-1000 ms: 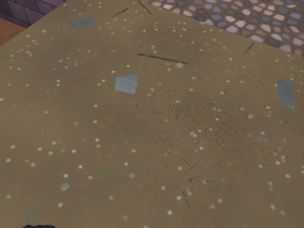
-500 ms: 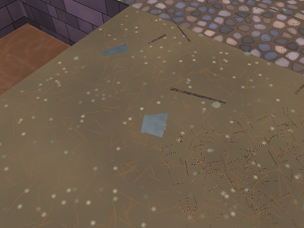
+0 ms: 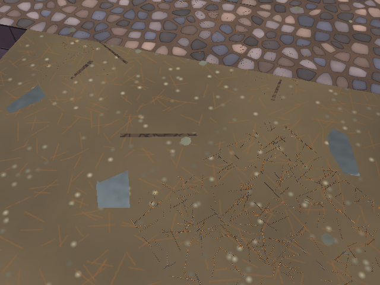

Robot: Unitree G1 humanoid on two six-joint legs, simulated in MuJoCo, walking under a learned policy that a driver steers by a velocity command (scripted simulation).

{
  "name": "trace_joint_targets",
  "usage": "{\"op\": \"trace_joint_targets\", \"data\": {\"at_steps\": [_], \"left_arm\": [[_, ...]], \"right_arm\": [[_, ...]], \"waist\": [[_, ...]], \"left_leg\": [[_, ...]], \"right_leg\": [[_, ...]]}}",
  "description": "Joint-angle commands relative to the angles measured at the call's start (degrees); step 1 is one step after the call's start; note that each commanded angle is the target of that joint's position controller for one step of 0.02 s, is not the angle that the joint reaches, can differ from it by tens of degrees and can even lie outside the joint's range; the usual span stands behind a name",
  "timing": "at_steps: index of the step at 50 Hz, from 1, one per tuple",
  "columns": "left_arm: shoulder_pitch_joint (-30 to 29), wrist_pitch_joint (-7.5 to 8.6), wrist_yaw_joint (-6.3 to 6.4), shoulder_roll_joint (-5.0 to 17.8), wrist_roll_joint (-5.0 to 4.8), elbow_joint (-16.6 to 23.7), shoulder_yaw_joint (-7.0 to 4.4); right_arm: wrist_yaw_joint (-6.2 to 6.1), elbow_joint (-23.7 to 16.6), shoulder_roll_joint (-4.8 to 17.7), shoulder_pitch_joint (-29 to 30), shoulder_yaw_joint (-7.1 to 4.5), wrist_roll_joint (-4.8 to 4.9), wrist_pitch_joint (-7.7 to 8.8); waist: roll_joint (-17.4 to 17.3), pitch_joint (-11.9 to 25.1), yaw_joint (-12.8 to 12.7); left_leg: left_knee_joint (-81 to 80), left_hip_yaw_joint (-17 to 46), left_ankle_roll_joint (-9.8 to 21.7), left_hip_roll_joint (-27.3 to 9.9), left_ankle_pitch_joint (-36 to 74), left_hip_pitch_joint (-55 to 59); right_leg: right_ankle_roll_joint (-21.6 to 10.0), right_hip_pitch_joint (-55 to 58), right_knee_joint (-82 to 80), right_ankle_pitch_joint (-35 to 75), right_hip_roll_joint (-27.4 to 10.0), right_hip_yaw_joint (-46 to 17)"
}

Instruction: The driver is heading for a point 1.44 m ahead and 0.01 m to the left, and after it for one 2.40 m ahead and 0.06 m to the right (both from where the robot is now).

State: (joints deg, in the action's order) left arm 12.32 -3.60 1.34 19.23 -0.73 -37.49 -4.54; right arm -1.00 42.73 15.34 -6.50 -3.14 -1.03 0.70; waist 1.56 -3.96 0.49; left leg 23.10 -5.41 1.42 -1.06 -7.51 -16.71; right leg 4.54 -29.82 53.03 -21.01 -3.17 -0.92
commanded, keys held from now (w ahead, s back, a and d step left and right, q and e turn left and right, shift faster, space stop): e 0.08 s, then no key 0.78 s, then w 0.14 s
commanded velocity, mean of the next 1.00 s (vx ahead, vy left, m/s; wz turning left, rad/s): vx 0.03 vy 0.00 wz -0.18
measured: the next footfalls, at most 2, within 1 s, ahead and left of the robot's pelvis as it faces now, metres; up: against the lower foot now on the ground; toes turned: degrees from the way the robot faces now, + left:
right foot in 0.14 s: +0.07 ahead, -0.14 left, +0.00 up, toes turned -7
left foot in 0.50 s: +0.09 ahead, +0.10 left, +0.00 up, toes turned -9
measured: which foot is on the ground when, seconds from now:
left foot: down 0.00-0.14, up 0.16-0.48, down 0.50-1.00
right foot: up 0.00-0.12, down 0.14-1.00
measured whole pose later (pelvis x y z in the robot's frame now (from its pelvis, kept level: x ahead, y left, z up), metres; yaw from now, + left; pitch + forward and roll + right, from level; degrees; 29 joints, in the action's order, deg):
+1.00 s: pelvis +0.05 -0.02 -0.01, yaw -9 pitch -1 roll +0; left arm 14.3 0.2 1.6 14.8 -0.3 -50.0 -2.8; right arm -1.4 56.9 14.5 -11.1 -1.7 0.8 0.8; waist 0.0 0.0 0.1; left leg 31.1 0.4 0.9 -0.4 -19.5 -11.2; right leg -1.7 -13.7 34.3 -23.2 1.1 -1.3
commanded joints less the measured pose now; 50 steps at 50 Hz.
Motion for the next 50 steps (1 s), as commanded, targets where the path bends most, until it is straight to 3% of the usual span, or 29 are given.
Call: {"op": "trace_joint_targets", "data": {"at_steps": [1,4,5,6,7,8,9,10,11,12,13,15,18,21,23,24,25,26,27,28,29,32,43,45,47,50], "left_arm": [[2.11,0.2,-0.99,3.5,0.01,4.28,-0.56],[1.59,-0.08,-1.83,4.45,0.03,5.2,-0.98],[2.72,0.0,-1.99,4.16,0.24,4.79,-1.06],[4.03,0.13,-1.78,5.09,0.63,4.26,-1.5],[4.86,0.3,-1.09,9.04,0.73,4.7,-2.5],[2.63,0.44,-0.46,14.09,1.48,7.05,-2.93],[5.01,1.54,-0.76,11.32,2.87,6.67,-2.28],[3.06,2.51,-0.95,9.73,2.97,5.99,-1.6],[-0.41,3.05,-0.93,8.32,2.13,5.94,-1.32],[-2.8,3.23,-0.8,6.76,1.43,6.09,-0.68],[-4.14,3.3,-0.56,5.81,1.31,6.04,-0.07],[-5.01,3.34,-0.34,4.21,1.67,5.8,0.61],[-4.54,3.14,-0.26,4.37,1.52,4.65,0.48],[-3.75,2.79,-0.64,5.04,1.54,2.93,0.29],[-5.12,2.83,-0.93,3.84,0.95,1.91,0.81],[-4.8,2.98,-1.07,3.0,0.58,1.02,1.15],[-3.06,3.51,-1.18,1.82,1.07,0.22,1.59],[-0.79,4.13,-1.61,1.75,2.17,0.0,1.6],[-0.44,4.31,-1.68,0.92,2.45,-0.26,1.72],[-3.58,4.17,-1.54,2.36,2.51,-0.59,1.55],[-5.12,3.88,-1.25,2.58,2.1,-0.47,1.27],[-4.43,2.83,-0.66,1.74,1.93,-1.33,1.28],[-1.86,3.32,0.13,1.24,1.52,-7.3,0.83],[-0.51,3.16,0.44,1.32,1.1,-8.86,0.68],[-0.62,3.57,0.7,1.5,0.63,-8.96,0.52],[-1.88,6.21,0.09,-0.77,-0.27,-8.39,0.87]], "right_arm": [[-0.03,-3.69,10.57,3.69,-2.81,0.59,0.36],[0.35,-2.59,11.97,3.21,-3.21,1.81,-0.02],[0.35,-2.03,11.91,3.13,-3.16,2.47,-0.2],[0.4,-0.82,10.45,0.94,-2.76,2.69,-0.34],[0.72,-0.05,7.25,-1.9,-1.84,1.49,-0.38],[0.85,-2.38,5.22,-1.44,-0.9,-0.84,-0.28],[0.28,-2.7,8.91,3.14,-2.1,-0.13,-0.38],[0.13,-2.33,9.66,2.87,-2.56,1.28,-0.77],[-0.16,-0.91,9.13,0.99,-2.67,1.57,-1.17],[-0.49,0.12,9.38,0.18,-2.83,1.09,-1.52],[-0.52,0.67,9.22,-0.68,-2.86,0.79,-1.71],[-0.31,1.35,7.87,-2.12,-2.46,1.22,-1.64],[0.02,1.32,5.82,-0.21,-1.25,1.22,-1.53],[0.28,1.38,6.73,0.01,-1.11,1.45,-1.53],[0.41,2.27,6.3,-1.75,-0.95,1.34,-1.33],[0.57,2.82,5.98,-2.91,-0.69,0.78,-1.05],[0.48,2.96,7.51,-3.48,-0.74,-0.05,-0.79],[0.15,2.95,11.6,-3.43,-1.52,-0.14,-0.79],[0.29,3.97,10.71,-1.54,-1.56,0.68,-0.81],[0.57,3.57,7.73,-0.38,-0.89,0.76,-0.6],[0.56,4.05,6.92,-0.26,-0.57,0.34,-0.31],[0.45,5.53,6.67,-1.02,-0.15,0.41,0.71],[-0.33,10.47,6.17,-1.05,0.59,0.69,0.27],[-0.49,11.8,6.65,-2.31,0.35,1.17,-0.08],[-0.72,11.8,7.89,-2.85,-0.14,1.79,-0.17],[-0.61,13.02,10.44,-6.94,-1.13,2.35,1.38]], "waist": [[-9.05,9.66,-0.75],[-8.96,8.94,-1.37],[-8.35,8.93,-2.32],[-6.41,8.93,-2.57],[3.96,9.02,-1.42],[18.18,8.1,-0.17],[11.3,10.63,-5.02],[8.39,9.46,-3.38],[6.15,8.82,-1.65],[5.84,8.57,-0.94],[6.03,8.76,-0.03],[5.79,9.66,0.82],[6.28,9.01,-0.8],[6.64,8.14,-1.95],[5.84,7.33,-0.41],[4.58,6.9,0.73],[2.34,7.85,0.18],[-3.97,8.27,-2.67],[-8.86,8.02,-3.71],[-7.17,6.45,-1.6],[-6.44,6.02,-1.11],[-5.7,5.14,-0.88],[-1.45,3.99,-0.27],[-2.3,4.24,-0.14],[-4.2,-0.37,0.35],[-11.24,-3.43,1.21]], "left_leg": [[-7.2,8.61,12.48,-16.08,12.81,5.02],[-4.06,7.5,10.25,-16.9,10.65,6.76],[-1.4,6.43,8.54,-15.84,8.68,5.59],[2.54,4.62,5.63,-13.65,4.6,2.93],[13.53,-1.08,0.16,-8.62,-5.49,-4.18],[27.33,-3.07,-5.29,-0.02,-28.81,-18.82],[37.55,5.08,-5.46,-0.22,-30.91,-18.86],[40.85,6.81,-4.77,-1.23,-27.03,-18.68],[40.4,7.42,-4.59,-1.88,-22.84,-18.59],[39.7,7.59,-4.98,-2.19,-19.61,-18.17],[40.38,7.23,-5.56,-1.84,-16.93,-15.36],[36.56,7.03,-6.31,-1.58,-13.65,-11.91],[23.9,6.89,-6.45,-1.96,-12.83,-7.53],[16.26,6.29,-6.03,-1.52,-13.51,-3.04],[6.83,5.61,-5.03,-1.07,-7.99,1.58],[-1.01,5.79,-4.05,-1.17,0.47,5.97],[-2.35,9.16,-2.83,-3.81,8.11,10.85],[0.59,11.96,-0.82,-7.64,16.12,12.9],[1.15,11.53,1.45,-6.98,6.47,7.91],[-0.07,11.08,1.25,-5.49,0.37,4.8],[-0.64,10.71,0.4,-5.0,-1.32,3.8],[-0.37,9.69,-0.78,-4.0,-0.81,3.92],[-0.19,8.81,-0.45,-2.57,-0.61,5.43],[-0.82,8.34,0.7,-1.47,-14.88,4.79],[-2.97,12.14,3.58,-3.36,-31.62,1.59],[-11.15,27.19,10.01,-13.82,-40.18,4.03]], "right_leg": [[-1.34,7.26,-5.39,2.54,-0.78,1.11],[-3.73,10.79,-14.22,4.03,0.24,2.87],[-5.08,14.63,-20.32,7.6,1.53,3.77],[-6.79,19.66,-25.56,11.71,2.64,2.91],[-9.98,26.26,-31.71,25.34,-4.83,-7.91],[-20.24,29.52,-32.83,38.27,-18.86,-25.56],[-24.58,25.14,-33.9,36.15,-19.69,-25.43],[-22.32,23.55,-33.8,33.56,-16.31,-20.12],[-19.09,23.2,-33.54,30.1,-13.01,-16.25],[-17.3,22.95,-33.3,30.32,-11.61,-14.13],[-16.99,21.18,-33.12,33.98,-10.43,-12.06],[-16.95,20.99,-33.04,35.28,-8.9,-9.65],[-16.89,21.95,-32.52,31.46,-8.33,-9.53],[-18.14,20.99,-32.51,27.89,-9.39,-12.28],[-16.87,19.45,-31.48,24.73,-8.33,-12.68],[-14.84,17.76,-31.1,22.02,-7.07,-12.14],[-11.95,15.84,-30.54,17.63,-5.07,-11.51],[-9.45,13.87,-28.49,11.81,-1.17,-8.17],[-7.22,16.42,-29.4,8.66,1.85,-4.43],[-6.18,18.24,-28.42,8.82,2.16,-3.82],[-6.31,18.66,-27.76,10.03,2.0,-3.69],[-6.94,18.71,-28.09,13.11,1.5,-4.37],[-5.61,19.17,-29.08,15.81,1.52,-3.7],[-6.06,18.23,-27.73,1.65,3.66,-1.52],[-7.01,11.49,-25.23,-12.55,4.69,-0.73],[-6.87,4.67,-15.09,-5.62,4.91,2.93]]}}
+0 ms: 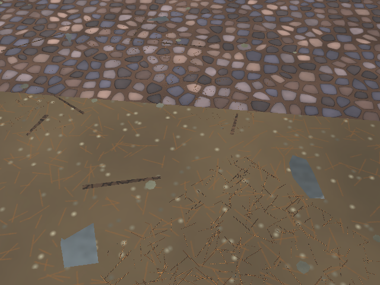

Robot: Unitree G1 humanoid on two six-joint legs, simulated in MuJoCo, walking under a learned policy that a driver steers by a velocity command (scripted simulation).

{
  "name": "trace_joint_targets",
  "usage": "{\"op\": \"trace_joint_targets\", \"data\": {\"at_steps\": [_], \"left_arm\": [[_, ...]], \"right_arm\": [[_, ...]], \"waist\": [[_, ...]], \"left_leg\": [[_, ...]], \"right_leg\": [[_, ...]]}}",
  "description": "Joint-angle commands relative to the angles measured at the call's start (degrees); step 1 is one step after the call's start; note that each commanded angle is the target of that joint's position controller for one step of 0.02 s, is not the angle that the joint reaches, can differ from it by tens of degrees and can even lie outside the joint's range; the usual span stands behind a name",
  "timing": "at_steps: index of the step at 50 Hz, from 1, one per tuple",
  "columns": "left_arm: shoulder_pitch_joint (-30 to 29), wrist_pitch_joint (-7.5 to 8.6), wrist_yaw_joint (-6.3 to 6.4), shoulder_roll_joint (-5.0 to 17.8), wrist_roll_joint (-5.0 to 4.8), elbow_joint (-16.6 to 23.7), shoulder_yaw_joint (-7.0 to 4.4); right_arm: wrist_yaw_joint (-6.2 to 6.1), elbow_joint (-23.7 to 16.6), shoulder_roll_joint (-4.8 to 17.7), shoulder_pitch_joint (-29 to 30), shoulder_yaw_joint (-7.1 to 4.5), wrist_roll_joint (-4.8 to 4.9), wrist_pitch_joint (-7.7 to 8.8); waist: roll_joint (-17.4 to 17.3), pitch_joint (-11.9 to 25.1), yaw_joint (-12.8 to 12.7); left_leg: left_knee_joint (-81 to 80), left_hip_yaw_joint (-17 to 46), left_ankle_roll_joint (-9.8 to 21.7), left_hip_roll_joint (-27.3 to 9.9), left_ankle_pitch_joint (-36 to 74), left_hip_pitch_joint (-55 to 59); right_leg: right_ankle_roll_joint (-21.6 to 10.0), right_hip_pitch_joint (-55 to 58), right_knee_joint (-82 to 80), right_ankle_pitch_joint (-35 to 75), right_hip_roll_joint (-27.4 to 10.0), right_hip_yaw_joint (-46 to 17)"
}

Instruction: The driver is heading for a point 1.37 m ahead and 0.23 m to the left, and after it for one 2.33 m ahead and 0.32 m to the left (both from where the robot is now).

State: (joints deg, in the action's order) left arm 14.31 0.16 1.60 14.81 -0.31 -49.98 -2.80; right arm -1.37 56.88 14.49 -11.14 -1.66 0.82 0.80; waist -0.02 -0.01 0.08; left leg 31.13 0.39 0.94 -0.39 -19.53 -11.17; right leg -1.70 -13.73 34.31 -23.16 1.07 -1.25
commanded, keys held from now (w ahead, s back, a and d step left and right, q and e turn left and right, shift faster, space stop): w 1.00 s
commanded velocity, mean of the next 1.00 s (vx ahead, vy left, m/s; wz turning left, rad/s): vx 0.43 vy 0.00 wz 0.00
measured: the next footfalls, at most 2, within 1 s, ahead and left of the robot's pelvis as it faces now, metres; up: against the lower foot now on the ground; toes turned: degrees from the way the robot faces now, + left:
left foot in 0.54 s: +0.41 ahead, +0.12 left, +0.00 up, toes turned +2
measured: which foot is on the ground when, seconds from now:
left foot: down 0.00-0.10, up 0.12-0.52, down 0.54-1.00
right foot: down 0.00-0.56, up 0.58-1.00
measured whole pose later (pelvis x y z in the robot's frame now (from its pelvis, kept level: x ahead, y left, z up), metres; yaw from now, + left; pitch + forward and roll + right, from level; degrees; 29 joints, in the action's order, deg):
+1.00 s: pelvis +0.48 +0.02 +0.01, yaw +0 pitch +2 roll +2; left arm 2.1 4.8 -0.9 14.4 -0.9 -47.5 -2.5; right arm 0.1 57.5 15.0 -20.3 -2.5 0.8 4.7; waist 2.0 -1.1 5.0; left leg 10.8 -2.5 2.9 4.4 -15.0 2.7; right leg -0.3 -36.0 31.9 4.6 -6.1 -1.1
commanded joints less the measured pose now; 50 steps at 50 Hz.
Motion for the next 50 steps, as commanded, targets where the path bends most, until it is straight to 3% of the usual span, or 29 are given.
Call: {"op": "trace_joint_targets", "data": {"at_steps": [1,3,4,5,6,7,8,9,10,13,16,18,20,23,25,26,27,28,29,30,31,32,33,34,37,40,44,48,50], "left_arm": [[-4.32,3.2,-0.51,3.8,-0.92,4.16,-0.94],[-0.87,4.28,-1.19,3.78,-1.3,2.67,-1.13],[3.58,4.5,-1.31,4.13,-1.33,0.42,-1.55],[8.66,4.48,-1.2,5.85,-1.06,-1.88,-2.32],[15.08,4.65,-1.13,10.49,-0.77,-3.65,-3.69],[17.92,5.26,-1.96,12.97,-0.31,-3.67,-4.04],[14.39,5.87,-1.99,8.87,0.18,-2.89,-2.65],[12.15,6.29,-2.08,6.7,0.29,-1.97,-2.01],[10.7,6.3,-2.2,6.9,0.08,-1.67,-1.95],[11.66,5.16,-2.08,4.15,0.29,-2.37,-0.69],[12.63,4.41,-1.1,5.72,0.2,-2.94,-0.8],[13.32,4.4,-0.61,7.14,0.31,-3.35,-1.01],[14.69,4.65,-0.54,7.86,0.0,-4.44,-1.26],[13.97,4.59,-0.53,7.99,-0.82,-5.46,-1.66],[12.43,4.01,-0.46,9.11,-0.53,-5.26,-2.14],[11.67,3.43,-0.42,9.32,-0.22,-5.13,-2.25],[11.36,2.92,-0.36,8.62,0.17,-4.78,-1.91],[12.59,2.82,-0.34,6.27,1.31,-3.51,-0.91],[20.43,4.01,-1.16,-2.89,0.32,-3.81,1.37],[14.48,5.54,-1.32,3.67,-1.41,-3.59,-0.02],[8.42,6.46,-1.38,6.96,-2.83,-1.37,-1.05],[5.74,6.9,-0.9,7.17,-2.47,-0.91,-1.08],[4.67,6.75,-0.5,7.0,-1.45,-0.89,-1.61],[6.26,6.09,-0.43,5.9,-1.05,-1.15,-1.68],[5.59,4.41,-0.3,3.71,-0.76,-0.59,-1.58],[-2.02,4.18,-0.22,4.4,0.1,2.19,-1.71],[-10.43,5.06,-1.16,2.8,0.0,4.28,-0.86],[-17.65,5.47,-2.54,2.72,-0.7,6.62,-0.15],[-19.68,5.8,-3.34,3.43,-0.81,7.93,-0.12]], "right_arm": [[-0.2,-1.11,11.62,-2.2,-2.85,0.58,1.62],[0.2,-2.36,10.63,1.9,-2.66,1.04,2.01],[0.48,-3.25,9.65,4.71,-2.4,1.17,1.9],[0.66,-4.09,7.58,6.55,-1.87,0.79,2.14],[0.81,-5.97,3.59,8.36,-0.83,0.39,2.92],[0.67,-7.68,5.83,9.71,-1.29,0.48,4.07],[1.05,-7.02,7.97,7.92,-2.0,1.24,4.76],[1.65,-5.96,7.5,5.82,-1.89,1.84,5.18],[1.95,-5.58,7.06,5.74,-1.93,1.67,5.47],[3.13,-5.9,5.04,8.02,-1.87,0.67,5.15],[3.59,-8.42,2.33,13.85,-0.82,0.02,4.63],[3.66,-10.19,1.69,18.18,-0.22,0.2,4.58],[3.76,-11.47,2.55,20.37,-0.14,0.58,4.44],[4.15,-12.92,4.8,20.78,-0.67,0.81,4.67],[4.16,-12.18,7.19,16.13,-1.85,0.7,4.88],[3.87,-10.38,8.85,9.49,-2.94,0.72,4.72],[3.38,-7.41,10.87,-0.2,-4.28,0.85,4.34],[2.67,-5.46,14.74,-10.17,-5.3,0.09,3.94],[3.32,-4.15,16.25,-12.82,-5.32,-0.27,3.97],[3.49,-4.56,10.82,-9.36,-3.86,0.31,4.34],[3.39,-5.49,8.84,-3.81,-3.24,0.27,4.78],[3.47,-6.51,7.96,0.83,-2.91,-0.18,5.24],[3.62,-6.77,6.55,3.21,-2.59,-0.93,5.61],[3.68,-6.55,5.48,4.09,-2.23,-1.65,5.89],[3.46,-5.13,5.74,2.54,-2.12,-1.02,6.18],[2.15,-4.05,8.25,-1.01,-2.57,-0.95,5.98],[1.3,-3.06,9.23,-5.43,-2.54,-0.35,5.32],[1.19,-0.95,9.59,-10.9,-2.56,0.16,4.32],[1.05,-0.27,10.0,-12.25,-2.81,0.18,3.49]], "waist": [[-10.51,-8.19,1.57],[-9.63,-7.85,-1.55],[-8.33,-6.64,-4.01],[-4.14,-4.86,-5.75],[10.56,-2.65,-7.06],[16.4,-2.42,-8.01],[9.21,-3.86,-5.06],[6.72,-3.92,-3.59],[4.4,-4.19,-2.88],[5.09,-3.95,-2.72],[4.06,-5.46,-3.64],[4.75,-6.77,-4.55],[5.69,-8.01,-4.75],[5.89,-8.12,-2.73],[7.07,-3.55,0.55],[7.78,0.89,4.04],[7.28,6.45,8.38],[-0.44,14.15,10.59],[-16.78,22.91,5.14],[-11.02,16.47,7.08],[-8.5,7.44,5.63],[-2.7,3.74,3.47],[-1.55,1.45,1.65],[-3.05,1.64,-0.44],[-3.77,-0.76,-1.83],[-2.04,-3.41,-0.22],[-1.82,-3.93,2.61],[-1.71,-5.14,5.09],[-2.11,-5.2,4.88]], "left_leg": [[-20.81,24.71,12.1,-16.93,-26.73,-2.52],[-19.42,20.9,10.77,-15.36,-20.21,-6.17],[-16.54,15.56,8.42,-11.79,-15.78,-10.36],[-8.56,9.53,5.69,-7.64,-8.46,-15.1],[9.89,-1.08,1.17,0.32,-2.93,-23.95],[23.34,0.44,0.32,2.72,-10.99,-32.63],[31.71,4.12,1.42,-0.71,-10.82,-36.94],[33.99,4.76,2.83,-2.66,-6.08,-38.15],[33.42,3.85,3.5,-4.36,-1.55,-39.44],[27.18,0.89,2.31,-6.06,6.32,-35.97],[15.99,-1.94,-0.43,-4.46,12.72,-32.29],[7.33,-3.52,-1.13,-2.62,18.26,-26.78],[2.98,-3.77,-0.78,-1.7,21.39,-23.28],[-1.06,-1.94,1.72,-1.7,21.31,-21.9],[-0.97,-3.02,3.69,0.39,18.35,-15.03],[-0.48,-4.23,5.02,2.16,16.79,-6.73],[-0.34,-4.24,6.56,2.32,16.54,6.13],[0.93,10.06,10.18,-9.37,12.06,23.82],[-9.84,40.22,19.47,-21.77,-6.99,37.43],[-16.41,42.85,16.52,-19.48,-12.97,31.98],[-17.58,33.91,14.16,-18.21,-9.31,23.25],[-18.85,27.31,13.13,-16.55,-1.23,14.21],[-19.94,21.64,12.54,-14.56,5.56,7.26],[-21.36,17.93,12.12,-12.83,8.31,3.24],[-25.14,12.43,13.22,-11.54,10.7,-2.23],[-26.94,10.01,13.59,-11.46,13.68,-0.83],[-26.52,4.29,10.94,-8.75,18.22,1.23],[-24.03,3.85,10.76,-10.9,19.28,8.63],[-21.32,4.55,10.32,-13.14,22.4,13.67]], "right_leg": [[-1.17,-11.31,5.39,-1.57,-0.79,2.33],[-3.03,-3.9,-1.56,-0.92,-1.52,2.47],[-3.61,5.19,-7.62,2.27,-0.72,2.85],[-4.03,13.34,-10.39,4.86,-2.86,-1.56],[-8.41,21.03,-18.99,-3.93,-12.34,-19.68],[-14.61,24.78,-24.53,-1.79,-21.76,-37.37],[-15.09,24.89,-23.26,1.54,-22.68,-35.24],[-13.3,25.18,-22.87,4.88,-20.35,-29.32],[-11.65,25.17,-23.58,7.76,-18.94,-24.6],[-8.7,22.33,-24.89,25.43,-14.61,-12.7],[-8.86,16.8,-26.98,28.36,-12.3,-6.86],[-8.56,12.02,-28.96,25.71,-11.25,-4.38],[-8.54,10.66,-30.49,24.12,-12.38,-3.87],[-7.28,15.57,-28.45,29.53,-15.02,-2.98],[-5.92,19.43,-21.52,47.15,-15.67,-1.74],[-4.91,19.27,-13.53,56.78,-14.64,-0.36],[-3.23,14.51,-1.94,58.13,-12.23,1.19],[-1.71,0.31,16.82,38.11,-8.68,2.46],[1.27,-18.47,36.08,-7.34,2.65,-1.8],[-0.26,-24.35,42.51,-8.75,0.27,-7.78],[-1.42,-27.88,43.02,-3.46,-2.6,-5.81],[-1.76,-24.99,40.32,2.23,-5.79,-4.71],[-1.59,-22.08,37.31,5.51,-7.8,-4.13],[-1.59,-18.18,35.6,7.47,-9.4,-4.7],[-0.32,-17.76,29.96,8.81,-10.78,-3.49],[1.83,-24.49,20.32,17.4,-11.3,-2.78],[2.17,-22.34,4.66,29.51,-8.58,0.15],[1.72,-23.09,-2.62,29.68,-6.73,0.98],[0.52,-24.21,-4.76,25.87,-6.15,0.62]]}}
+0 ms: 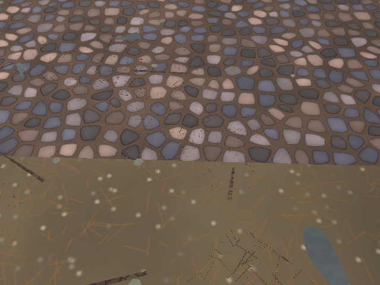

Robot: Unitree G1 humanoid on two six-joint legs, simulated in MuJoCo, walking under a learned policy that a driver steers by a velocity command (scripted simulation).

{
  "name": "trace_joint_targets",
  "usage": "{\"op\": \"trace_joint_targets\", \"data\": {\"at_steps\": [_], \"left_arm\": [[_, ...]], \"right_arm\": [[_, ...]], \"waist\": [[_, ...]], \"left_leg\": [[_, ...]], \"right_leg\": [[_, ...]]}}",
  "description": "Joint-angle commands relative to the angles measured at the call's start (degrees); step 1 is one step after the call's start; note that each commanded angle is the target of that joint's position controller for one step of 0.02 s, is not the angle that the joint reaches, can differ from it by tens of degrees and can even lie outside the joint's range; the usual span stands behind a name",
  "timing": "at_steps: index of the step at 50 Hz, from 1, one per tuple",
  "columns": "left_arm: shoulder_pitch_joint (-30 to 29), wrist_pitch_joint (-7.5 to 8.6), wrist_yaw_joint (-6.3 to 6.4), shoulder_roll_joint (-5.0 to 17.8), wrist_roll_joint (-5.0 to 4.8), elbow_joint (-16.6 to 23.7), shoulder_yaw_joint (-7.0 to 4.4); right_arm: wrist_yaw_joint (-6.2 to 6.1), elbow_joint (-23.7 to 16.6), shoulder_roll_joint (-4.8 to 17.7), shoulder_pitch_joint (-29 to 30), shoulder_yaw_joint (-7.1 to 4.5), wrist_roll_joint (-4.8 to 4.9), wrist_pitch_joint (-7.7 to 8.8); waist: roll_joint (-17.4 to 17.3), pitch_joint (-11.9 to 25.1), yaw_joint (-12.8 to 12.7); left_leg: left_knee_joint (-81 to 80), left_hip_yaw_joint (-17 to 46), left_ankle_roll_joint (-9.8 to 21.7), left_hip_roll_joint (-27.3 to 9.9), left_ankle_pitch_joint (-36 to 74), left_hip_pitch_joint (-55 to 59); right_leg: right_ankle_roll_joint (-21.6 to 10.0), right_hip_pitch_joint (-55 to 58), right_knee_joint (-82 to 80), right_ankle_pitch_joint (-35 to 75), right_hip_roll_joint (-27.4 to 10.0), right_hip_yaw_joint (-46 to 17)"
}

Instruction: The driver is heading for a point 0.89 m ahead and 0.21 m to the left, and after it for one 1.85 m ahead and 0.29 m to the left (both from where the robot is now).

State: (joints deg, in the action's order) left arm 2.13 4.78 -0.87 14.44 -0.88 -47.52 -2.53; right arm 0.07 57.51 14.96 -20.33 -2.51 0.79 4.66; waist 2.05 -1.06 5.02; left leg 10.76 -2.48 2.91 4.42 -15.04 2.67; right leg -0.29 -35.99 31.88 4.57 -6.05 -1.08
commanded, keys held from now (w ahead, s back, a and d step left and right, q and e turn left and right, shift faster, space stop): w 0.12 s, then w+q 0.82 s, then w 0.06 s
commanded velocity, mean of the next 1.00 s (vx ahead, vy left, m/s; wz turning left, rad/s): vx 0.50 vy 0.00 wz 0.38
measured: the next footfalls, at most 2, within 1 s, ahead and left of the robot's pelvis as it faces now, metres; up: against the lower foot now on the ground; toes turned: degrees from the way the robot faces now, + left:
right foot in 0.10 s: +0.25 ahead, -0.14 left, +0.00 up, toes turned -2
left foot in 0.64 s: +0.52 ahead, +0.12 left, +0.00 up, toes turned +17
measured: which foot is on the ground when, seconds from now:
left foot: down 0.00-0.12, up 0.14-0.62, down 0.64-1.00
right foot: up 0.00-0.08, down 0.10-0.64, up 0.66-1.00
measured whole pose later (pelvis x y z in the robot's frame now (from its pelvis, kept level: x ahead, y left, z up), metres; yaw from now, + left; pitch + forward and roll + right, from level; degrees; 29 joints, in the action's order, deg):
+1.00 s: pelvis +0.57 +0.06 +0.00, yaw +26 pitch +2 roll +0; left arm 0.9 6.0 -0.2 16.2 0.1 -43.6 -3.1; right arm -0.6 45.3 15.4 -18.8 -4.4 1.2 2.9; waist 2.4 -1.7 4.0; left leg 19.9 7.9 4.9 6.4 -14.7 -6.7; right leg 3.2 -36.3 33.3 3.0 -4.1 -5.2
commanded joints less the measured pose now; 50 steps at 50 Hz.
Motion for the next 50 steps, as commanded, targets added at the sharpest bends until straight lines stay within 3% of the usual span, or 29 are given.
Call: {"op": "trace_joint_targets", "data": {"at_steps": [1,3,4,5,6,7,8,9,10,11,13,15,18,21,26,29,30,31,32,33,34,35,36,37,38,40,43,46,50], "left_arm": [[-7.32,1.31,-1.2,4.5,-0.28,5.78,-0.52],[-2.21,1.48,-1.4,6.9,-0.3,4.81,-1.46],[5.93,1.49,-1.18,9.04,-0.22,2.34,-2.71],[16.99,1.39,-0.66,12.52,0.36,-0.55,-4.01],[23.81,0.88,-0.42,18.06,1.14,-2.25,-5.45],[23.84,0.71,-0.49,13.25,0.73,-2.18,-3.98],[19.0,0.82,-0.27,10.04,0.54,-1.54,-2.86],[14.12,0.97,-0.09,8.35,0.72,-0.45,-2.3],[10.73,1.25,-0.25,6.59,1.03,-0.31,-1.83],[8.64,1.76,-0.42,4.85,1.43,-0.33,-1.31],[8.07,2.32,-0.63,4.7,1.75,-1.27,-1.41],[8.79,2.65,-0.24,6.0,2.01,-2.31,-1.8],[10.02,2.53,0.78,7.07,2.14,-3.26,-2.09],[10.92,2.2,1.61,8.15,1.73,-3.58,-2.2],[16.3,0.14,2.17,9.63,0.58,-5.75,-2.86],[14.72,-1.36,2.69,11.67,0.19,-4.94,-3.54],[14.06,-1.89,2.98,12.39,0.19,-4.49,-3.76],[13.05,-2.4,3.19,12.74,0.14,-4.01,-3.78],[12.8,-2.28,3.37,12.41,0.36,-3.11,-3.46],[17.07,-0.91,2.41,4.57,2.26,-0.49,-1.21],[15.49,1.93,1.37,5.0,0.7,0.92,-0.56],[8.58,3.68,0.59,8.54,-1.54,2.67,-1.55],[6.84,4.54,0.54,8.51,-1.67,3.22,-1.42],[6.91,4.62,1.04,8.4,-0.27,2.49,-1.73],[7.6,3.96,1.33,9.16,0.71,2.17,-2.34],[8.84,2.4,1.32,8.27,1.34,2.69,-2.52],[4.36,1.35,1.63,6.28,1.88,4.74,-1.98],[-2.06,1.59,1.23,4.61,1.55,6.75,-1.22],[-6.2,2.33,0.11,5.67,0.56,8.49,-1.14]], "right_arm": [[-0.5,-0.84,9.91,-3.03,-2.15,0.24,-0.73],[-0.63,-1.37,10.89,-1.36,-2.5,0.16,-1.36],[-0.62,-1.77,10.33,-0.2,-2.25,0.02,-1.72],[-0.68,-3.03,8.51,-0.13,-1.34,-0.67,-1.73],[-0.05,-3.93,1.83,-6.67,0.66,-0.92,-0.56],[0.24,-2.82,3.41,-5.91,0.51,0.0,0.86],[0.48,-4.29,8.76,-0.67,-1.01,1.95,1.73],[0.28,-5.07,9.03,2.8,-1.15,2.49,1.99],[-0.13,-5.28,8.19,4.49,-1.36,1.87,1.72],[-0.44,-4.87,7.48,3.77,-1.8,1.36,0.78],[-0.45,-4.13,4.25,1.28,-1.52,1.2,-0.96],[-0.6,-5.23,3.79,2.79,-1.69,1.13,-1.88],[-0.26,-7.32,3.82,7.12,-1.93,0.53,-1.73],[0.87,-9.53,2.66,12.96,-1.38,0.15,-1.3],[2.67,-14.56,2.05,20.96,-0.78,0.26,-1.35],[3.69,-16.39,4.09,19.3,-1.76,0.46,-1.58],[3.75,-16.01,5.56,15.43,-2.61,0.57,-1.77],[3.53,-14.53,7.99,8.02,-4.05,0.82,-1.85],[2.52,-12.24,12.08,-1.66,-6.17,0.89,-2.17],[1.37,-11.64,18.1,-4.08,-7.47,1.12,-2.5],[1.57,-13.47,16.81,-4.54,-6.48,0.47,-1.75],[1.6,-13.31,12.78,-3.37,-5.38,-0.11,-1.16],[1.54,-13.72,10.55,0.06,-4.84,0.2,-0.63],[1.57,-14.75,8.82,4.49,-4.33,0.32,-0.44],[1.44,-15.82,6.97,7.35,-3.68,0.0,-0.39],[0.95,-16.6,7.42,8.18,-3.65,-0.19,-0.35],[-0.31,-16.37,10.01,5.71,-4.33,0.11,-0.37],[-0.99,-16.05,10.24,3.36,-4.44,0.42,-1.03],[-1.07,-14.41,9.15,-0.4,-4.03,0.58,-1.29]], "waist": [[-4.72,-3.66,-0.81],[-6.66,-0.13,-4.43],[-6.46,4.82,-8.8],[-4.37,13.1,-12.94],[8.87,21.81,-11.08],[10.69,24.32,-12.03],[7.42,14.85,-11.7],[3.89,8.94,-10.0],[1.43,4.79,-8.33],[2.29,2.76,-6.32],[3.04,1.72,-4.55],[2.17,-0.08,-4.01],[1.33,-1.46,-4.71],[0.57,-2.75,-6.54],[-0.65,-4.92,-9.04],[1.82,-1.83,-6.17],[3.0,0.91,-3.71],[2.78,4.9,0.54],[-0.33,9.94,5.15],[-14.67,14.4,0.45],[-12.97,22.52,0.62],[-8.66,16.44,2.6],[-5.28,10.26,0.69],[-1.53,6.59,-2.16],[-1.81,4.72,-4.24],[-3.21,3.94,-6.14],[-3.7,1.87,-5.34],[-5.78,1.01,-2.66],[-7.4,0.81,-0.32]], "left_leg": [[0.68,7.71,7.87,-18.87,20.72,1.83],[7.05,6.99,6.51,-18.83,35.01,3.55],[16.31,4.87,5.19,-16.37,42.74,1.79],[30.81,2.82,3.47,-13.44,36.0,-7.6],[53.56,-0.12,-1.13,-3.5,10.72,-32.07],[62.49,8.54,-0.72,-1.22,-17.44,-40.53],[66.04,10.33,0.46,-4.59,-15.15,-45.4],[64.01,8.69,0.85,-7.92,-9.63,-44.71],[59.94,8.02,0.58,-9.96,-5.45,-42.74],[56.92,8.51,0.46,-11.67,-2.48,-39.35],[55.23,8.49,-0.25,-12.27,0.16,-35.5],[52.65,9.15,-0.99,-12.28,4.01,-38.23],[43.07,9.45,-1.75,-11.61,13.37,-41.74],[32.67,5.13,-1.67,-10.87,20.74,-39.57],[25.42,1.75,0.27,-9.83,16.48,-44.43],[24.82,-2.68,2.98,-5.92,8.01,-38.23],[25.36,-4.27,4.22,-3.67,5.16,-32.55],[23.17,-4.88,5.98,-1.3,5.9,-22.35],[19.92,0.75,8.66,-2.48,7.58,-5.6],[17.76,28.54,17.3,-16.9,2.87,14.21],[7.88,52.0,23.74,-24.23,-3.26,22.16],[5.94,44.33,19.91,-22.35,-0.82,19.17],[6.06,35.5,17.4,-19.85,3.76,10.89],[5.6,29.44,15.43,-17.31,9.19,1.91],[4.34,25.37,14.5,-15.35,14.37,-4.48],[2.35,22.87,14.78,-13.99,19.49,-10.68],[1.39,18.24,13.87,-11.75,22.66,-15.54],[2.4,15.58,10.74,-8.52,17.26,-17.87],[4.51,18.42,9.23,-10.82,11.17,-14.2]], "right_leg": [[-1.67,-1.23,-3.12,-4.29,1.39,0.5],[-3.59,7.11,-4.17,-8.68,3.87,2.33],[-5.3,18.2,-5.41,-7.85,5.58,3.86],[-8.4,35.96,-2.59,-6.53,0.48,-1.41],[-17.5,58.96,-5.39,-16.87,-14.02,-27.74],[-18.93,61.2,-13.37,-21.66,-17.51,-41.0],[-15.58,53.71,-14.4,-22.57,-15.79,-32.12],[-13.48,44.7,-15.98,-18.57,-13.63,-23.37],[-12.19,37.06,-18.5,-15.18,-11.46,-17.67],[-10.67,32.15,-20.64,-12.55,-9.22,-12.72],[-10.62,27.0,-23.57,-8.78,-8.08,-7.45],[-10.91,25.92,-25.19,-4.9,-7.84,-2.91],[-10.17,27.67,-26.13,-1.57,-7.0,2.6],[-8.85,28.34,-27.14,-1.09,-6.09,7.66],[-8.36,40.7,-22.79,5.86,-9.94,10.49],[-6.65,44.47,-13.88,28.61,-10.84,12.72],[-5.97,44.27,-7.41,37.18,-10.54,13.37],[-4.7,41.42,2.87,39.62,-9.14,14.31],[-2.34,30.73,18.05,28.74,-6.69,14.61],[1.38,5.7,38.92,-18.94,3.07,13.03],[1.25,-5.5,49.19,-39.94,9.57,-0.96],[-0.28,-11.44,49.65,-35.27,5.85,-4.72],[-1.31,-11.23,44.94,-29.75,3.07,-4.09],[-1.0,-7.36,39.4,-26.32,0.86,-3.76],[-0.44,-2.96,35.61,-24.14,-0.51,-3.76],[1.34,1.2,31.17,-22.38,-1.01,-3.24],[3.92,1.04,20.48,-14.94,0.31,-1.5],[4.28,4.68,6.21,-3.11,3.25,-0.99],[3.11,7.32,-1.84,2.67,4.54,-1.58]]}}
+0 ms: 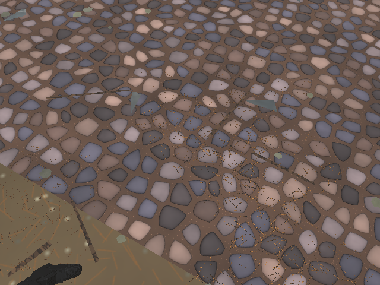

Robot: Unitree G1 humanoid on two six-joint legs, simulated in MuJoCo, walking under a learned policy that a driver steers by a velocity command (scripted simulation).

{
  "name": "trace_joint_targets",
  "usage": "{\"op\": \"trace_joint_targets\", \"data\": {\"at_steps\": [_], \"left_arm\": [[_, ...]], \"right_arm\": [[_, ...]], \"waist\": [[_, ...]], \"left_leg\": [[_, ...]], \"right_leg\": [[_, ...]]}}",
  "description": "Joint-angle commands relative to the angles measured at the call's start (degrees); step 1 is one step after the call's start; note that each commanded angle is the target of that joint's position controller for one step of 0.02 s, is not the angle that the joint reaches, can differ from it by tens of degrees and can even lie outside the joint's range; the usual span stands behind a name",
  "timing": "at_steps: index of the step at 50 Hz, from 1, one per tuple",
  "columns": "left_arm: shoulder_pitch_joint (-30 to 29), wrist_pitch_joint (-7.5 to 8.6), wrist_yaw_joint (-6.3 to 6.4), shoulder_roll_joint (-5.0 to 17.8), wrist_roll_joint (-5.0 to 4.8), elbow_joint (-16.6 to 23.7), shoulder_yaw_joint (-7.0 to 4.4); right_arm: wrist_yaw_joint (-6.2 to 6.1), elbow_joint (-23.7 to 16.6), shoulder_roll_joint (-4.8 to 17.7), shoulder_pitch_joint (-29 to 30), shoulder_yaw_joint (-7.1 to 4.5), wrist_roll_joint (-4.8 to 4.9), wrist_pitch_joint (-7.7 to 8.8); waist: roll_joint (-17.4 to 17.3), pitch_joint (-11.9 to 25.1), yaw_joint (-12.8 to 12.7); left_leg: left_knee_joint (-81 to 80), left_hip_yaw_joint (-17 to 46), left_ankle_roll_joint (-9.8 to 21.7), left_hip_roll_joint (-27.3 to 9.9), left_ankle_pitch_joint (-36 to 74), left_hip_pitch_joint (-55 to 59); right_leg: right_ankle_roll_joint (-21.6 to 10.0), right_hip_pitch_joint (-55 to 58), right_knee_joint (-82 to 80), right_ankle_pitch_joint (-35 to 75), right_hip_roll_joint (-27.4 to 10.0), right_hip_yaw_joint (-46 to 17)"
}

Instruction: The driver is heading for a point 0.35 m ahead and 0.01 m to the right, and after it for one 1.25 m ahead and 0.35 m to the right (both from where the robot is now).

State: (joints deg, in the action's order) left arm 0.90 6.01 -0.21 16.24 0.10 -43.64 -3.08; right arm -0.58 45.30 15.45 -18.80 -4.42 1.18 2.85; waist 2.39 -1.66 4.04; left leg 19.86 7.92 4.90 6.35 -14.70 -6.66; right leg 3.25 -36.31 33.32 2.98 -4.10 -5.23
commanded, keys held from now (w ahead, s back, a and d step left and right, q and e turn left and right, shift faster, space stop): w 0.16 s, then w+e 0.64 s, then e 0.20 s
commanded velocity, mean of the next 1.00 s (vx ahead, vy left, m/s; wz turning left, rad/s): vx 0.47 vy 0.00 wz -0.26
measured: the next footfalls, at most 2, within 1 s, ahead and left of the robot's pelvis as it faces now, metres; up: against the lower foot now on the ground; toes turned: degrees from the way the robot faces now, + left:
right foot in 0.12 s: +0.26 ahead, -0.14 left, +0.00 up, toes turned +4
left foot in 0.60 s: +0.50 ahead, +0.09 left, +0.00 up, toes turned -9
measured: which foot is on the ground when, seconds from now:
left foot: down 0.00-0.12, up 0.14-0.58, down 0.60-1.00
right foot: up 0.00-0.10, down 0.12-0.60, up 0.62-1.00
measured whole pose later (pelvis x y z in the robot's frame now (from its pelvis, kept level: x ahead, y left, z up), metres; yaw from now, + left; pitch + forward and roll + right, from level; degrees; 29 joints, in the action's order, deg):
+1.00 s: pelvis +0.52 -0.04 -0.01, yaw -21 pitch +2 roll +2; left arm 5.3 1.2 -2.9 16.9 -0.5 -36.3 -3.8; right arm -1.2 47.8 16.9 -17.1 -4.6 0.9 3.5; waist 2.5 -2.8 4.8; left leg 18.2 -11.4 -0.8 -0.6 -19.0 -0.6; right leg -0.7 -35.9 37.6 -2.3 -3.8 0.2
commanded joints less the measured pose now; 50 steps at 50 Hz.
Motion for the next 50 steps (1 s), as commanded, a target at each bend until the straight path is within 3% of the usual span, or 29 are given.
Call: {"op": "trace_joint_targets", "data": {"at_steps": [1,4,5,6,7,8,9,10,11,12,13,15,17,20,25,27,29,30,31,32,33,34,36,38,41,45,48,50], "left_arm": [[-5.09,1.38,-0.88,4.52,-0.36,4.8,-0.74],[-2.32,2.15,-1.37,6.41,-0.22,4.57,-1.34],[2.13,2.38,-1.2,7.4,0.02,3.31,-1.96],[9.22,2.63,-0.96,9.42,0.74,1.84,-2.79],[17.8,2.58,-0.85,13.46,1.27,0.93,-3.77],[22.95,1.68,-1.59,14.8,0.37,-2.35,-4.57],[21.88,1.55,-1.81,9.53,-1.3,-1.79,-3.12],[17.55,1.09,-1.68,7.19,-1.24,-0.98,-2.28],[14.57,0.58,-1.68,6.69,-0.43,-0.21,-1.8],[12.96,0.34,-1.68,5.97,-0.04,0.03,-1.5],[12.49,0.34,-1.6,5.35,0.33,0.16,-1.15],[13.36,0.32,-1.38,5.35,-0.3,-0.23,-1.14],[14.68,0.09,-0.65,7.39,-0.93,-0.73,-1.82],[16.51,-0.67,0.23,9.07,-1.39,-1.24,-2.51],[21.42,-2.12,0.78,9.03,-1.95,-2.31,-2.68],[21.04,-2.58,1.04,9.5,-1.89,-2.01,-2.94],[19.92,-2.7,1.09,7.21,-1.44,-1.09,-2.27],[18.92,-2.44,0.9,3.72,-0.55,0.46,-1.05],[25.35,-1.62,1.07,-0.06,-1.59,2.49,0.05],[25.62,-1.5,1.15,5.15,-2.57,1.9,-0.89],[21.43,-1.83,1.08,7.99,-2.51,2.17,-1.77],[19.05,-2.19,1.06,7.72,-2.02,2.34,-1.94],[17.05,-2.9,0.61,6.26,-1.58,3.24,-2.21],[16.35,-3.76,0.11,4.05,-1.79,4.25,-1.82],[13.03,-4.3,-0.23,3.18,-1.26,6.54,-1.54],[7.86,-3.84,-1.67,1.88,-0.65,8.64,-0.81],[4.91,-4.21,-2.96,3.18,-0.75,10.72,-1.36],[5.93,-4.56,-3.47,5.31,-0.4,11.56,-2.35]], "right_arm": [[-0.48,-1.73,8.14,-2.74,-1.93,0.14,0.45],[-0.71,-1.27,8.58,-2.86,-2.03,-0.4,0.03],[-0.65,-1.57,8.2,-2.07,-1.83,-0.45,-0.11],[-0.4,-2.25,6.47,-1.45,-1.06,-0.8,-0.06],[-0.36,-3.05,3.84,-5.56,0.03,-1.64,0.26],[-0.15,-2.56,1.67,-12.25,0.76,0.35,0.99],[-0.17,-2.41,7.44,-7.45,-0.15,0.95,1.3],[-0.07,-4.21,9.27,0.07,-0.61,0.53,1.51],[-0.08,-5.29,8.54,4.03,-0.45,-0.44,1.82],[-0.02,-5.86,7.65,5.28,-0.56,-1.24,2.22],[0.08,-6.01,6.67,4.61,-0.55,-1.47,2.42],[0.16,-6.2,4.77,3.88,-0.22,-1.54,2.49],[0.09,-7.53,3.46,7.34,0.38,-1.78,2.46],[0.47,-8.83,2.29,13.39,1.12,-1.47,2.79],[1.31,-10.8,4.27,19.92,0.65,-0.42,3.74],[1.37,-10.72,5.82,18.63,0.01,-0.2,4.23],[0.8,-8.68,8.32,10.28,-1.35,-0.76,4.54],[0.22,-7.73,11.83,1.21,-2.36,-1.65,4.56],[0.29,-6.36,15.96,-3.06,-3.28,-2.2,3.45],[0.63,-6.03,12.09,-3.0,-2.54,-1.46,3.21],[0.61,-6.36,8.31,-0.62,-1.47,-1.13,3.2],[0.73,-6.43,6.73,2.41,-0.86,-1.34,3.14],[0.91,-5.82,4.48,6.28,-0.17,-1.98,3.13],[0.94,-4.98,4.91,6.92,-0.53,-1.78,3.61],[0.62,-3.7,7.02,7.06,-1.3,-1.72,3.91],[-0.53,-2.83,9.4,7.8,-1.82,-1.43,2.53],[-0.9,-1.88,11.15,6.21,-2.27,-0.26,1.59],[-1.19,-2.02,12.53,6.76,-2.81,0.74,0.92]], "waist": [[-7.86,1.39,0.69],[-9.68,1.28,-1.36],[-9.69,3.11,-3.84],[-8.14,9.07,-7.13],[0.79,18.14,-8.31],[17.79,22.11,-6.66],[9.42,15.42,-8.53],[4.03,7.65,-8.82],[0.34,3.46,-7.85],[-0.08,1.34,-6.46],[1.41,1.79,-5.09],[3.01,3.0,-4.1],[2.67,2.42,-4.6],[2.36,1.66,-6.27],[3.02,1.11,-7.94],[3.94,1.42,-6.19],[3.44,5.39,-1.52],[-2.39,12.66,2.59],[-19.08,18.75,0.09],[-17.73,16.04,0.42],[-12.15,9.47,1.0],[-8.7,5.86,-0.12],[-8.99,1.93,-2.57],[-9.35,1.19,-3.46],[-6.78,-0.2,-3.87],[-6.49,0.07,-2.7],[-7.13,1.38,-2.14],[-7.96,2.78,-3.63]], "left_leg": [[-3.06,9.31,7.04,-13.88,10.68,-2.29],[1.7,12.19,6.04,-16.56,17.26,3.21],[6.02,11.32,5.08,-14.92,24.46,3.64],[15.84,8.89,3.57,-11.86,27.12,0.95],[33.11,4.66,0.78,-6.33,12.94,-11.14],[49.19,0.79,-2.68,0.04,-17.86,-29.37],[54.53,3.68,-2.36,-3.37,-17.24,-36.34],[54.26,1.04,-2.19,-6.2,-11.59,-38.46],[51.91,-1.27,-2.32,-8.24,-7.66,-37.05],[48.0,-1.71,-2.55,-9.85,-4.96,-35.34],[45.17,-1.95,-2.78,-10.89,-3.57,-32.18],[39.25,-3.27,-3.88,-11.07,-3.59,-29.84],[31.16,-4.57,-5.47,-10.63,-1.11,-29.32],[18.78,-5.18,-6.82,-8.82,9.77,-24.38],[9.29,-4.14,-7.02,-6.34,14.9,-18.51],[6.71,-3.93,-5.88,-6.39,12.54,-14.25],[4.16,-3.71,-3.13,-8.22,10.49,-0.88],[4.98,5.02,0.54,-17.84,7.29,12.47],[0.4,27.69,8.54,-30.25,-2.97,26.84],[-2.34,34.93,9.7,-31.18,-13.4,24.49],[-3.03,26.59,7.66,-28.58,-12.45,18.86],[-4.06,18.77,6.12,-25.73,-5.59,12.68],[-7.05,9.3,5.01,-22.0,4.26,4.41],[-9.57,3.75,5.46,-21.22,9.58,1.01],[-10.85,-2.59,6.49,-21.64,19.88,0.19],[-7.74,-13.53,4.11,-18.78,33.99,-1.54],[-4.12,-15.04,2.64,-20.27,35.59,2.48],[1.56,-15.51,1.47,-21.2,41.33,5.06]], "right_leg": [[-1.17,7.3,-4.48,3.17,2.43,2.09],[-4.2,9.31,-6.26,-4.39,2.76,2.83],[-5.8,15.15,-8.38,-4.93,3.9,4.3],[-8.55,26.69,-6.83,-3.45,0.81,1.81],[-14.21,45.2,-4.34,-2.97,-9.6,-11.43],[-21.68,57.59,-13.58,-19.52,-18.65,-36.52],[-19.69,54.2,-17.01,-32.44,-17.36,-38.61],[-17.41,46.49,-17.94,-30.82,-14.9,-30.68],[-16.96,38.92,-19.04,-23.75,-12.39,-24.96],[-17.07,34.02,-19.96,-17.58,-10.4,-21.51],[-16.74,31.44,-20.69,-12.43,-8.54,-18.87],[-17.36,29.93,-21.69,-6.11,-6.89,-15.32],[-17.94,27.95,-22.78,-2.79,-6.49,-12.68],[-16.19,24.42,-22.99,-3.15,-4.31,-9.07],[-14.45,25.48,-19.25,-7.64,-5.17,-12.3],[-13.22,26.18,-16.3,-9.31,-5.85,-14.84],[-10.49,22.74,-7.41,-7.43,-1.98,-13.45],[-8.25,15.75,8.26,-13.82,1.79,-8.89],[-5.47,-2.09,25.42,-35.54,8.43,-1.33],[-4.87,-9.44,34.88,-36.72,4.36,-2.79],[-4.66,-11.2,37.82,-31.41,2.23,-3.1],[-4.2,-9.42,37.41,-27.06,0.53,-1.91],[-3.8,-6.17,34.04,-22.12,-2.09,-1.59],[-3.21,-4.45,32.27,-19.56,-3.0,-0.49],[-1.9,-5.76,26.0,-14.39,-3.18,-0.14],[-2.12,2.05,10.45,-2.36,-0.87,4.92],[-3.79,4.94,4.52,-2.49,0.5,6.27],[-5.82,7.94,2.19,-7.67,2.41,7.65]]}}
Velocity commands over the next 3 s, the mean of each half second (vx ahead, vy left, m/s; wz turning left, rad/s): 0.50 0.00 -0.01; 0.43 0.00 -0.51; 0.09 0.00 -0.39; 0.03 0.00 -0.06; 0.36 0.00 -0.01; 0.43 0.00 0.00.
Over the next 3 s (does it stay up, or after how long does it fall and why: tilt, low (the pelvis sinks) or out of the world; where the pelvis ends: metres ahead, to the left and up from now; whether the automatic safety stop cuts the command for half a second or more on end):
stays up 1.08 -0.30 0.00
